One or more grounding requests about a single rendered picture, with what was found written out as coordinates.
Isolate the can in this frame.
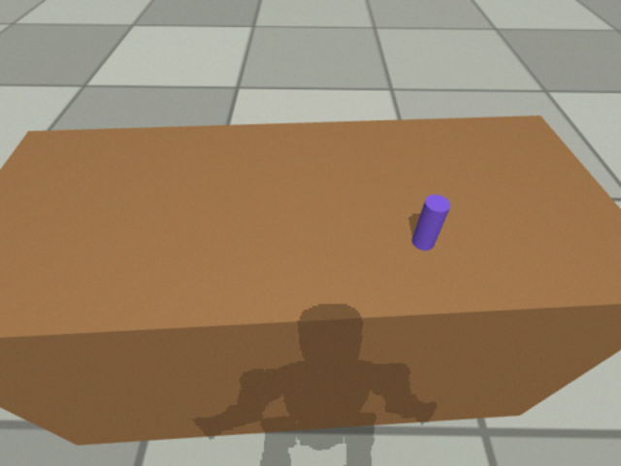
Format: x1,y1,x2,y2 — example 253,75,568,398
412,194,450,250

